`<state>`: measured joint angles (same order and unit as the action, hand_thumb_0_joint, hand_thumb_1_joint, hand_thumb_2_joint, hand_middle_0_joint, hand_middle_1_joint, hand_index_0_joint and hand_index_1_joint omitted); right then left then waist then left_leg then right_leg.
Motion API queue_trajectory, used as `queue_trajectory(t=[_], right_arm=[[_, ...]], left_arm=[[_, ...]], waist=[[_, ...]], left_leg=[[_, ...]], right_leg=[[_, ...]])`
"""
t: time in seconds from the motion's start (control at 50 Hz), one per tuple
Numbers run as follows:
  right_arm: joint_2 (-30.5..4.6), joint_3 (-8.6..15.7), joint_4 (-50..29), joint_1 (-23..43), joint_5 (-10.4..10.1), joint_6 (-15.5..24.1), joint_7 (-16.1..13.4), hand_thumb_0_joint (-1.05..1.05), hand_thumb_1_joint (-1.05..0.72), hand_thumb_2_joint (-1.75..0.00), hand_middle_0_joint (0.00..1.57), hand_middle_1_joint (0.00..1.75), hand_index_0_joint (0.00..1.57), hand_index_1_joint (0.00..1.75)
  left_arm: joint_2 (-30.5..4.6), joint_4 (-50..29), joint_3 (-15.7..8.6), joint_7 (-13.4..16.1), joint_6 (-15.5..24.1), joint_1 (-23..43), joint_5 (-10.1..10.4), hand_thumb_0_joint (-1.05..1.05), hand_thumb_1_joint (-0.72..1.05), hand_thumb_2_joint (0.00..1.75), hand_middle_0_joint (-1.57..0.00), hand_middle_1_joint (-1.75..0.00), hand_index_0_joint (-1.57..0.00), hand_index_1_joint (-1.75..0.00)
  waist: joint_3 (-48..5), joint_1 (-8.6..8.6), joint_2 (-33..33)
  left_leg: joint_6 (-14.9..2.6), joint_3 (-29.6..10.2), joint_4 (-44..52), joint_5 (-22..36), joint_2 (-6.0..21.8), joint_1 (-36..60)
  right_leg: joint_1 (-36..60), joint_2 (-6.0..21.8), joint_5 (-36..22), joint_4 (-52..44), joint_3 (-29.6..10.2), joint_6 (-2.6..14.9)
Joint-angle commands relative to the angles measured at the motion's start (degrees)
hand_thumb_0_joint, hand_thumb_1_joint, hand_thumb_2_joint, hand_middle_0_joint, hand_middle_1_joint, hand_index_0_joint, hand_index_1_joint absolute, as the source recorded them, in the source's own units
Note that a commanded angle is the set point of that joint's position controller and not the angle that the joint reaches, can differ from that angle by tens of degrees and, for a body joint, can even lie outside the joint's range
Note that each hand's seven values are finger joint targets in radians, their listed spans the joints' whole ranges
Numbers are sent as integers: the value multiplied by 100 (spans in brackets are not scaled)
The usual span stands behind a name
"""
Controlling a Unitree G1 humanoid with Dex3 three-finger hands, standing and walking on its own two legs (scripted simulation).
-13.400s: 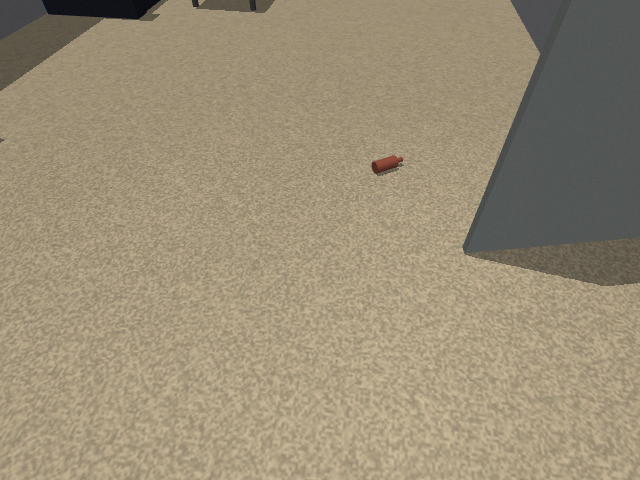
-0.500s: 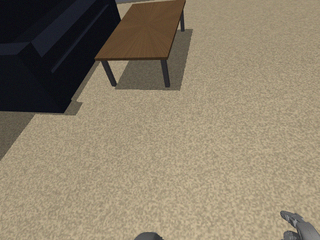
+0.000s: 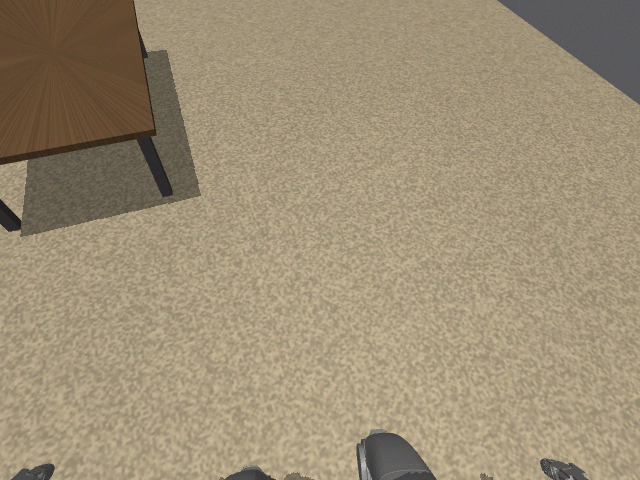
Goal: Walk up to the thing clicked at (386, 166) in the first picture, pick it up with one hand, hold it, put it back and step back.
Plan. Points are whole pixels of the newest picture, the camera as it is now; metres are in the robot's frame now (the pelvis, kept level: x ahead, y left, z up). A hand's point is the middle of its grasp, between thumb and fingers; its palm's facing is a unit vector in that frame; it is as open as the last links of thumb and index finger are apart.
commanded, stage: walk up
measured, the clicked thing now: out of the picture -0.46 -1.38 -0.73
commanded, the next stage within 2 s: none
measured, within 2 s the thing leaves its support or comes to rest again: neither
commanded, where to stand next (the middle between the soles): +0.11 -0.03 m, yaw -44 degrees
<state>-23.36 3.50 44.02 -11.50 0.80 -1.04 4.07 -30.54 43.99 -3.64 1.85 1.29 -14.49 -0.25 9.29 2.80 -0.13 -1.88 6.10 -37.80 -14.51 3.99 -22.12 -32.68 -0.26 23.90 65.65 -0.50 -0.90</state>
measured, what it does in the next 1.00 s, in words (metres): steps on the spot, turning right: right foot, then left foot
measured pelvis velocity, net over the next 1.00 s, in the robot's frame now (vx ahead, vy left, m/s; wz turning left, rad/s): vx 0.02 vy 0.00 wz -0.65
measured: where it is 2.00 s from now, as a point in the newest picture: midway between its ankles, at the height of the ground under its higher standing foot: outside the picture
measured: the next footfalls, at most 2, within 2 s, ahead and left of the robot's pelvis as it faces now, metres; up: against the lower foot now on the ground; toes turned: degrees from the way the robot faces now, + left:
right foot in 0.40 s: +0.01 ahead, -0.10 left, +0.00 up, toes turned -23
left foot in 0.70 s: +0.17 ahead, +0.09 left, +0.00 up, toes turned -26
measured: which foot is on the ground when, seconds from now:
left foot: down 0.00-0.42, up 0.44-0.68, down 0.70-1.00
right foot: up 0.00-0.38, down 0.40-0.74, up 0.76-0.98, down 1.00-1.00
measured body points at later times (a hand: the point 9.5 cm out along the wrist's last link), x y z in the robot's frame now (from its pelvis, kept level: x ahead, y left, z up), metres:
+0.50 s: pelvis +0.01 +0.02 -0.01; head +0.05 -0.01 +0.44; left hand +0.26 +0.24 -0.10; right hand -0.08 -0.31 -0.12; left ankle +0.06 +0.13 -0.69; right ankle -0.02 -0.08 -0.72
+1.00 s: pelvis +0.02 +0.00 -0.01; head +0.04 -0.02 +0.44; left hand +0.26 +0.23 -0.12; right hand -0.11 -0.32 -0.11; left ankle +0.14 +0.10 -0.72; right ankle -0.03 -0.12 -0.72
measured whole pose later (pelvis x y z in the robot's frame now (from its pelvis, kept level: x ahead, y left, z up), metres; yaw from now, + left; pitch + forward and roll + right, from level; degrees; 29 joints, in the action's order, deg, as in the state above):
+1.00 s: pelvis +0.02 +0.00 -0.01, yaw -37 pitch -2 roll +0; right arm -25.4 2.4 46.0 -14.0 1.9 0.8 1.2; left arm -24.6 50.7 -3.8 -2.0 0.3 -17.4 -1.0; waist 5.3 0.7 0.2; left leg 0.3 7.0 -42.9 -19.9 8.9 -20.6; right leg -20.6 0.4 21.7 42.2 -0.5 0.3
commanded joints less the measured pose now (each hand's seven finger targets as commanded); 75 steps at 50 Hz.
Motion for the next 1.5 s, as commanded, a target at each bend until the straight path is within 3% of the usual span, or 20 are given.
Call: queue_trajectory(t=[0.0,0.16,0.36,0.38,0.42,0.48,0.66,0.68,0.72,0.82,0.94,0.98,1.0,1.02,1.14,1.32,1.38,1.42,1.44,1.48], right_arm=[[-1762,556,-234,-771,-136,427,-333,0,-90,-90,20,30,20,30],[-1648,529,-347,-920,-26,446,-470,0,-90,-90,20,30,20,30],[-1744,545,-472,-547,-70,332,-399,0,-90,-90,20,30,20,30],[-1539,465,-517,-475,-73,333,-385,0,-90,-90,20,30,20,30],[-1273,333,-789,235,-114,323,-435,0,-90,-90,20,30,20,30],[-1413,327,-240,-410,-143,380,-407,0,-90,-90,20,30,20,30],[-1098,257,78,-869,-13,560,-552,0,-90,-90,20,30,20,30],[-1282,330,88,-1076,72,591,-575,0,-90,-90,20,30,20,30],[-2102,539,-85,-818,12,602,-568,0,-90,-90,20,30,20,30],[-1729,389,-173,-46,61,543,-515,0,-90,-90,20,30,20,30],[-1613,330,-250,133,121,280,-352,0,-90,-90,20,30,20,30],[-999,140,-261,-107,61,170,-366,0,-90,-90,20,30,20,30],[-661,16,-416,206,21,147,-377,0,-90,-90,20,30,20,30],[-1189,272,-722,1407,119,99,-314,0,-90,-90,20,30,20,30],[-1234,304,-69,464,-9,-37,-273,0,-90,-90,20,30,20,30],[-1076,371,-388,997,-8,-113,-294,0,-90,-90,20,30,20,30],[-992,432,-212,460,-42,-19,-277,0,-90,-90,20,30,20,30],[-1536,611,-291,379,110,23,-313,0,-90,-90,20,30,20,30],[-1810,663,-542,845,72,8,-285,0,-90,-90,20,30,20,30],[-1549,608,-555,1131,51,62,-247,0,-90,-90,20,30,20,30]], left_arm=[[-678,-358,-281,-259,-101,-245,-7,0,90,90,-20,-30,-20,-30],[-310,-615,-227,-387,-287,297,15,0,90,90,-20,-30,-20,-30],[-365,-433,-403,-390,-241,-69,-117,0,90,90,-20,-30,-20,-30],[-603,-235,-513,-347,-163,-608,-138,0,90,90,-20,-30,-20,-30],[-1385,-393,-657,-281,-106,-556,-140,0,90,90,-20,-30,-20,-30],[-939,-489,-512,-145,-94,150,-54,0,90,90,-20,-30,-20,-30],[-570,-512,-320,-205,-74,320,-41,0,90,90,-20,-30,-20,-30],[-309,-566,-232,-200,-78,334,-6,0,90,90,-20,-30,-20,-30],[-419,-406,-235,-108,-128,-66,-42,0,90,90,-20,-30,-20,-30],[-591,175,-377,-296,-102,-505,-18,0,90,90,-20,-30,-20,-30],[-404,458,-371,-259,41,-695,-91,0,90,90,-20,-30,-20,-30],[-751,532,-496,-130,146,-856,-170,0,90,90,-20,-30,-20,-30],[-1209,295,-519,-58,218,-580,-218,0,90,90,-20,-30,-20,-30],[-1405,60,-514,-71,84,-713,-207,0,90,90,-20,-30,-20,-30],[-812,-235,-407,112,164,-349,-89,0,90,90,-20,-30,-20,-30],[-830,-711,-523,203,61,-515,-156,0,90,90,-20,-30,-20,-30],[-717,-925,-470,184,-37,54,-137,0,90,90,-20,-30,-20,-30],[-24,-921,-306,196,-72,-267,-90,0,90,90,-20,-30,-20,-30],[-381,-778,-349,249,-86,-671,-121,0,90,90,-20,-30,-20,-30],[-827,-542,-484,158,-88,-204,-216,0,90,90,-20,-30,-20,-30]], waist=[[-1080,91,703],[-1049,74,942],[-1306,-303,887],[-1619,-623,253],[-897,-843,-1511],[-689,-342,-811],[-1005,8,-652],[-1166,154,-184],[-1257,37,1037],[-477,-303,1083],[-902,-376,1110],[-768,-511,-373],[-504,-522,-1390],[-239,-702,-679],[-1281,-144,-631],[-1199,-383,-1077],[-1300,-38,-1056],[-1456,-13,805],[-1400,-94,1402],[-722,-169,385]], left_leg=[[-848,-1815,1592,669,1876,1894],[-202,-451,1281,2985,1816,1865],[-504,277,301,1271,1949,980],[-326,544,-877,980,1521,375],[372,-79,-2369,-2198,109,-1871],[261,-477,-2101,-1504,306,-1690],[-64,-226,257,69,-380,1232],[-217,-902,783,34,20,1816],[-1375,-3793,2018,-672,2586,1597],[-854,-1505,1851,-1250,1358,279],[-727,-755,839,-1441,1169,-90],[-261,-190,-974,-1536,616,-945],[129,-174,-1773,-1849,-103,-1786],[176,-907,-2405,-2302,-368,-1957],[179,-1126,-2347,-893,-296,-1301],[200,-1232,-1166,-946,-703,-544],[168,-1019,601,-299,-809,1128],[-188,-2815,1839,-592,829,2514],[-971,-3952,2350,-1231,2074,1733],[-1191,-3602,2617,-1288,2021,679]], right_leg=[[-552,338,-169,-523,-653,63],[-41,283,-311,-1201,69,177],[1745,115,-79,-3103,459,556],[2739,84,80,-3667,-55,793],[2610,1805,223,-4748,-3941,2015],[2628,1219,-478,-4236,-2302,1538],[675,563,-2775,-2802,-1500,1056],[177,314,-2159,-2186,-1288,748],[-380,-404,939,-193,-658,188],[313,52,70,-570,-408,157],[1872,-164,-422,-2834,419,124],[2374,208,160,-3940,-944,387],[1946,1590,609,-4833,-3626,1002],[1522,1774,108,-5136,-5515,1706],[2465,564,-2360,-4054,-3160,963],[1896,451,-3186,-3623,-3871,1171],[1049,-6,-2817,-3339,-3290,767],[-435,-1153,6,-1801,-1971,145],[-401,-1112,937,-865,-1380,-10],[-60,-514,482,40,-1091,-46]])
